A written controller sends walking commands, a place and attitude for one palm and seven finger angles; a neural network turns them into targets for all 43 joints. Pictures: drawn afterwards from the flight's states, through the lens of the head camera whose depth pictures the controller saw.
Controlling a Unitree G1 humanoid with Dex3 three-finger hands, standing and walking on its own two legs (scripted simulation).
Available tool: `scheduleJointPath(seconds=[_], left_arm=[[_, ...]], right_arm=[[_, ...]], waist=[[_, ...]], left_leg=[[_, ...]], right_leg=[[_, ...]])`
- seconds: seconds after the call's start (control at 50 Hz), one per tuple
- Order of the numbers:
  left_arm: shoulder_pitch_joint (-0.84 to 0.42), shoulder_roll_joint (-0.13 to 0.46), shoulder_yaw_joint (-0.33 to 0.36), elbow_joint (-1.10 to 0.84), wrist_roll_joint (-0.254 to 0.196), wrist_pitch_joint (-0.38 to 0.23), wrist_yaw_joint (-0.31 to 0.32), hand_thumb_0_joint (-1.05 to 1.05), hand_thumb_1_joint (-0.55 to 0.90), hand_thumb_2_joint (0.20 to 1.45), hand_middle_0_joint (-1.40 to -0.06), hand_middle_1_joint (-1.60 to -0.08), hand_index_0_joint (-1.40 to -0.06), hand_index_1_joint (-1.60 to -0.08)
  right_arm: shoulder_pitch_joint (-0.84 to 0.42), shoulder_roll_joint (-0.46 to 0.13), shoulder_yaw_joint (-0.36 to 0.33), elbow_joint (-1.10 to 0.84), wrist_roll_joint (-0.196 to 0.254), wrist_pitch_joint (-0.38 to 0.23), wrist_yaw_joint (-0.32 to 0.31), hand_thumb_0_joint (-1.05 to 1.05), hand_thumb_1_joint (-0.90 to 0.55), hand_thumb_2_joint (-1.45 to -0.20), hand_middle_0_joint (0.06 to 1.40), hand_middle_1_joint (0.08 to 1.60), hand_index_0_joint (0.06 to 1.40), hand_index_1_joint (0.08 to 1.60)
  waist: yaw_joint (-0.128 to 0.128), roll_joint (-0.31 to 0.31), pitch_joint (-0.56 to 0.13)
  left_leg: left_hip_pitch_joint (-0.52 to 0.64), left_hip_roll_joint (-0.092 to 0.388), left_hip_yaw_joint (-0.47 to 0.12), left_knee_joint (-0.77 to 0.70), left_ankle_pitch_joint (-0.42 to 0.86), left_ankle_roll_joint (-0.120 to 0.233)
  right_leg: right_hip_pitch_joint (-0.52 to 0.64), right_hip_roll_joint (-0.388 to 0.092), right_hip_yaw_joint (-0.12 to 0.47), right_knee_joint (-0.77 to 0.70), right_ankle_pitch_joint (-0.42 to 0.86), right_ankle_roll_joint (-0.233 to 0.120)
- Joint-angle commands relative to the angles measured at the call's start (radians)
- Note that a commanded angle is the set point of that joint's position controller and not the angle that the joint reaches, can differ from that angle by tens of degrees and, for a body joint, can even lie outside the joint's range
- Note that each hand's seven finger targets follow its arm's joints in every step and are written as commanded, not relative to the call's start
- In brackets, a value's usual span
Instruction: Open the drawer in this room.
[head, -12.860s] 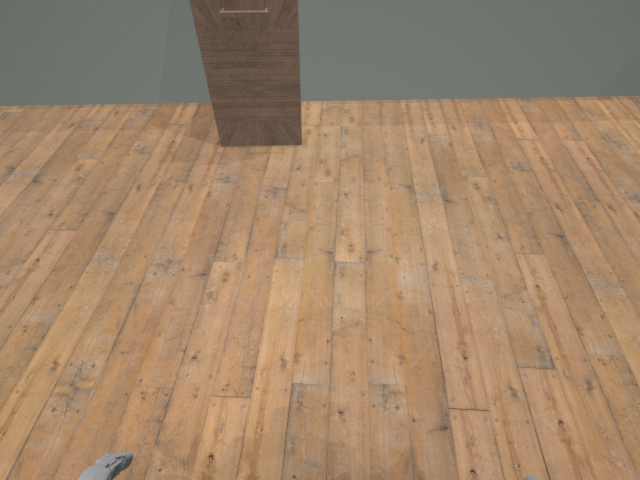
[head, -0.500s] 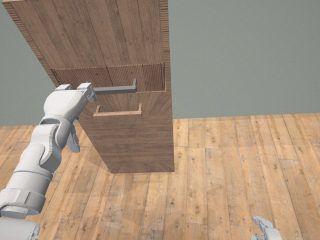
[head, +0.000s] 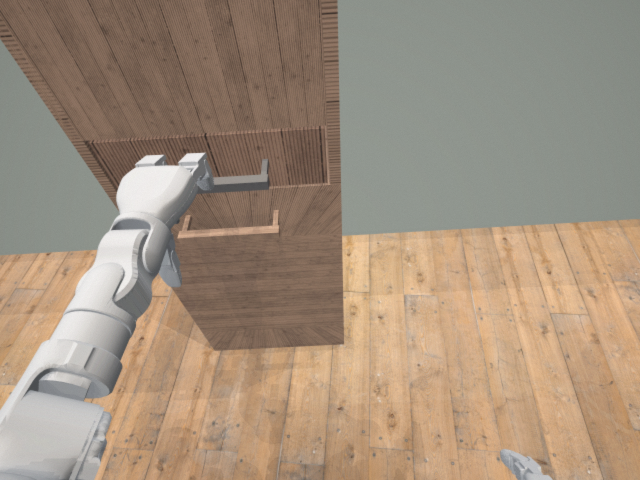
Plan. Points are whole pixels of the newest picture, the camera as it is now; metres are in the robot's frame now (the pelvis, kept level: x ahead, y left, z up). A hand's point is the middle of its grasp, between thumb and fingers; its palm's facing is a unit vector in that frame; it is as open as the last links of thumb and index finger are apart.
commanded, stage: move the hooked fingers above the handle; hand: left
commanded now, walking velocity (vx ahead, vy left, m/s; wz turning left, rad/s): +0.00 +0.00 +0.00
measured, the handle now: (212, 176) +0.56 +0.23 +0.03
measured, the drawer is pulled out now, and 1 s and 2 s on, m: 0.00 0.00 0.00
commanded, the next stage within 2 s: none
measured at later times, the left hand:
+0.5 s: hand (207, 188) +0.48 +0.20 +0.09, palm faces -0.01 -0.01 -1.00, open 13.8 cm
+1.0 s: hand (197, 179) +0.50 +0.22 +0.09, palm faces +0.04 -0.02 -1.00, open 13.8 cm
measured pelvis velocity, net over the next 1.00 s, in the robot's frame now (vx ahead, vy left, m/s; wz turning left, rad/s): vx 0.00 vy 0.00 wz -0.03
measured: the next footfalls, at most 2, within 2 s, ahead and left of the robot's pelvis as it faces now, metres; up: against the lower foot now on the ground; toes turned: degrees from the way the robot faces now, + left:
none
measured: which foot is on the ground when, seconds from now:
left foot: down 0.00-1.00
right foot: down 0.00-1.00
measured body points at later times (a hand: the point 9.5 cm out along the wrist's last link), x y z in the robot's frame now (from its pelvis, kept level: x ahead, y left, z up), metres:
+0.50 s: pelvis -0.01 +0.00 -0.01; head +0.06 -0.02 +0.44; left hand +0.48 +0.20 +0.14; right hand +0.03 -0.27 -0.14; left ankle -0.04 +0.09 -0.74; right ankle -0.02 -0.12 -0.74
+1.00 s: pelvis +0.00 +0.00 -0.01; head +0.08 -0.02 +0.43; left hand +0.49 +0.22 +0.14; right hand +0.02 -0.28 -0.14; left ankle -0.04 +0.09 -0.73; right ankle -0.02 -0.12 -0.73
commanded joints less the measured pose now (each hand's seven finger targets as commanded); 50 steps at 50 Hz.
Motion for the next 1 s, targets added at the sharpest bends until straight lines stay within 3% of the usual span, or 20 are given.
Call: scheduleJointPath(seconds=[0.0, 0.02, 0.06, 0.1, 0.14, 0.2, 0.26, 0.34, 0.38, 0.46, 0.52, 0.56, 0.62, 0.68, 0.72, 0.78, 0.8, 0.84, 0.92, 0.98], left_arm=[[-0.516, 0.294, 0.180, -0.154, 0.019, -0.034, 0.083, 0.000, -0.500, 0.300, -0.300, -1.200, -0.300, -1.200], [-0.530, 0.310, 0.192, -0.144, 0.027, -0.033, 0.096, 0.000, -0.500, 0.300, -0.300, -1.200, -0.300, -1.200], [-0.564, 0.255, 0.152, -0.065, 0.034, -0.020, 0.122, 0.000, -0.500, 0.300, -0.300, -1.200, -0.300, -1.200], [-0.583, 0.266, 0.155, 0.015, 0.046, -0.002, 0.136, 0.000, -0.500, 0.300, -0.300, -1.200, -0.300, -1.200], [-0.596, 0.282, 0.160, 0.060, 0.057, 0.014, 0.137, 0.000, -0.500, 0.300, -0.300, -1.200, -0.300, -1.200], [-0.665, 0.197, 0.075, 0.098, 0.059, 0.021, 0.119, 0.000, -0.500, 0.300, -0.300, -1.200, -0.300, -1.200], [-0.713, 0.172, 0.051, 0.107, 0.044, -0.006, 0.094, 0.000, -0.500, 0.300, -0.300, -1.200, -0.300, -1.200], [-0.750, 0.237, 0.103, 0.121, 0.041, -0.066, 0.098, 0.000, -0.500, 0.300, -0.300, -1.200, -0.300, -1.200], [-0.763, 0.288, 0.145, 0.168, 0.056, -0.077, 0.127, 0.000, -0.500, 0.300, -0.300, -1.200, -0.300, -1.200], [-0.809, 0.372, 0.201, 0.256, 0.093, -0.056, 0.203, 0.000, -0.500, 0.300, -0.300, -1.200, -0.300, -1.200], [-0.805, 0.430, 0.235, 0.288, 0.110, -0.019, 0.230, 0.000, -0.500, 0.300, -0.300, -1.200, -0.300, -1.200], [-0.787, 0.407, 0.211, 0.313, 0.105, 0.002, 0.223, 0.000, -0.500, 0.300, -0.300, -1.200, -0.300, -1.200], [-0.747, 0.392, 0.196, 0.352, 0.083, 0.015, 0.179, 0.000, -0.500, 0.300, -0.300, -1.200, -0.300, -1.200], [-0.728, 0.361, 0.160, 0.348, 0.065, -0.006, 0.128, 0.000, -0.500, 0.300, -0.300, -1.200, -0.300, -1.200], [-0.780, 0.334, 0.127, 0.302, 0.063, -0.044, 0.106, 0.000, -0.500, 0.300, -0.300, -1.200, -0.300, -1.200], [-0.799, 0.348, 0.143, 0.199, 0.065, -0.111, 0.109, 0.000, -0.500, 0.300, -0.300, -1.200, -0.300, -1.200], [-0.817, 0.345, 0.142, 0.194, 0.069, -0.124, 0.118, 0.000, -0.500, 0.300, -0.300, -1.200, -0.300, -1.200], [-0.827, 0.381, 0.177, 0.193, 0.074, -0.139, 0.150, 0.000, -0.500, 0.300, -0.300, -1.200, -0.300, -1.200], [-0.788, 0.475, 0.270, 0.255, 0.082, -0.096, 0.220, 0.000, -0.500, 0.300, -0.300, -1.200, -0.300, -1.200], [-0.742, 0.436, 0.236, 0.322, 0.090, -0.030, 0.232, 0.000, -0.500, 0.300, -0.300, -1.200, -0.300, -1.200]], right_arm=[[0.023, -0.120, -0.046, -0.087, -0.011, -0.028, -0.005, 0.000, -0.900, -0.900, 0.200, 0.300, 0.200, 0.300], [0.021, -0.122, -0.047, -0.089, -0.014, -0.026, -0.004, 0.000, -0.900, -0.900, 0.200, 0.300, 0.200, 0.300], [0.033, -0.110, -0.045, -0.077, -0.013, -0.027, 0.001, 0.000, -0.900, -0.900, 0.200, 0.300, 0.200, 0.300], [0.049, -0.118, -0.045, -0.065, -0.014, -0.025, 0.004, 0.000, -0.900, -0.900, 0.200, 0.300, 0.200, 0.300], [0.056, -0.123, -0.047, -0.069, -0.017, -0.021, 0.006, 0.000, -0.900, -0.900, 0.200, 0.300, 0.200, 0.300], [0.083, -0.125, -0.056, -0.064, -0.015, -0.017, 0.008, 0.000, -0.900, -0.900, 0.200, 0.300, 0.200, 0.300], [0.118, -0.132, -0.068, -0.056, -0.020, -0.017, 0.008, 0.000, -0.900, -0.900, 0.200, 0.300, 0.200, 0.300], [0.152, -0.135, -0.069, -0.044, -0.027, -0.014, 0.001, 0.000, -0.900, -0.900, 0.200, 0.300, 0.200, 0.300], [0.163, -0.137, -0.064, -0.033, -0.027, -0.014, -0.001, 0.000, -0.900, -0.900, 0.200, 0.300, 0.200, 0.300], [0.190, -0.139, -0.058, -0.023, -0.029, -0.022, 0.003, 0.000, -0.900, -0.900, 0.200, 0.300, 0.200, 0.300], [0.193, -0.145, -0.059, -0.028, -0.035, -0.024, 0.006, 0.000, -0.900, -0.900, 0.200, 0.300, 0.200, 0.300], [0.206, -0.145, -0.062, -0.034, -0.033, -0.024, 0.010, 0.000, -0.900, -0.900, 0.200, 0.300, 0.200, 0.300], [0.217, -0.158, -0.069, -0.035, -0.029, -0.022, 0.007, 0.000, -0.900, -0.900, 0.200, 0.300, 0.200, 0.300], [0.223, -0.165, -0.071, -0.038, -0.017, -0.023, -0.002, 0.000, -0.900, -0.900, 0.200, 0.300, 0.200, 0.300], [0.225, -0.167, -0.073, -0.031, -0.015, -0.026, -0.011, 0.000, -0.900, -0.900, 0.200, 0.300, 0.200, 0.300], [0.235, -0.157, -0.077, -0.034, -0.021, -0.029, -0.015, 0.000, -0.900, -0.900, 0.200, 0.300, 0.200, 0.300], [0.237, -0.153, -0.078, -0.027, -0.022, -0.030, -0.016, 0.000, -0.900, -0.900, 0.200, 0.300, 0.200, 0.300], [0.241, -0.151, -0.077, -0.020, -0.026, -0.031, -0.014, 0.000, -0.900, -0.900, 0.200, 0.300, 0.200, 0.300], [0.232, -0.156, -0.067, -0.014, -0.035, -0.031, -0.001, 0.000, -0.900, -0.900, 0.200, 0.300, 0.200, 0.300], [0.215, -0.153, -0.064, -0.023, -0.032, -0.027, 0.008, 0.000, -0.900, -0.900, 0.200, 0.300, 0.200, 0.300]], waist=[[-0.014, -0.030, -0.366], [-0.009, -0.014, -0.380], [-0.024, -0.022, -0.359], [-0.027, -0.027, -0.349], [-0.027, -0.044, -0.389], [-0.066, -0.042, -0.403], [-0.090, -0.040, -0.424], [-0.094, -0.060, -0.441], [-0.097, -0.059, -0.392], [-0.093, -0.033, -0.393], [-0.083, -0.005, -0.462], [-0.083, 0.003, -0.504], [-0.101, -0.063, -0.513], [-0.116, -0.096, -0.444], [-0.143, -0.095, -0.402], [-0.124, 0.005, -0.451], [-0.135, 0.008, -0.437], [-0.127, 0.034, -0.433], [-0.092, 0.031, -0.455], [-0.089, -0.004, -0.463]], left_leg=[[0.157, 0.031, -0.007, 0.001, 0.571, -0.037], [0.148, 0.029, -0.004, 0.005, 0.582, -0.042], [0.135, 0.034, -0.003, 0.008, 0.565, -0.043], [0.108, 0.035, 0.001, 0.005, 0.540, -0.046], [0.092, 0.032, 0.011, 0.009, 0.525, -0.037], [0.115, 0.037, 0.006, 0.024, 0.532, -0.034], [0.150, 0.041, -0.001, 0.044, 0.554, -0.028], [0.106, 0.036, -0.003, 0.053, 0.531, -0.018], [0.048, 0.034, 0.001, 0.048, 0.475, -0.016], [-0.039, 0.028, 0.012, 0.051, 0.416, -0.018], [-0.053, 0.025, 0.029, 0.058, 0.423, -0.017], [-0.046, 0.029, 0.036, 0.059, 0.439, -0.015], [-0.052, 0.033, 0.049, 0.059, 0.434, -0.004], [-0.066, 0.035, 0.050, 0.043, 0.367, 0.006], [-0.051, 0.038, 0.042, 0.042, 0.349, 0.011], [0.017, 0.036, 0.032, 0.053, 0.402, 0.008], [0.024, 0.038, 0.027, 0.057, 0.396, 0.006], [0.014, 0.037, 0.020, 0.060, 0.412, 0.000], [-0.024, 0.034, 0.026, 0.069, 0.457, -0.010], [-0.050, 0.034, 0.038, 0.068, 0.463, -0.013]], right_leg=[[0.127, 0.021, -0.011, 0.012, 0.369, -0.040], [0.136, 0.022, -0.009, 0.016, 0.374, -0.042], [0.101, 0.022, -0.018, 0.023, 0.356, -0.041], [0.088, 0.024, -0.019, 0.025, 0.342, -0.043], [0.119, 0.022, -0.013, 0.029, 0.359, -0.039], [0.074, 0.023, -0.013, 0.028, 0.352, -0.035], [0.047, 0.025, -0.008, 0.023, 0.353, -0.029], [0.067, 0.025, 0.002, 0.030, 0.375, -0.028], [0.048, 0.027, 0.000, 0.035, 0.354, -0.031], [0.044, 0.031, 0.002, 0.054, 0.331, -0.036], [0.091, 0.030, 0.009, 0.062, 0.358, -0.034], [0.114, 0.028, 0.009, 0.066, 0.386, -0.029], [0.157, 0.026, 0.020, 0.045, 0.435, -0.017], [0.139, 0.023, 0.023, 0.018, 0.404, -0.010], [0.102, 0.022, 0.028, 0.002, 0.379, -0.010], [0.075, 0.028, 0.030, 0.014, 0.367, -0.019], [0.048, 0.029, 0.026, 0.016, 0.347, -0.021], [0.033, 0.032, 0.023, 0.026, 0.338, -0.025], [0.062, 0.033, 0.011, 0.053, 0.371, -0.031], [0.083, 0.030, 0.002, 0.062, 0.396, -0.025]])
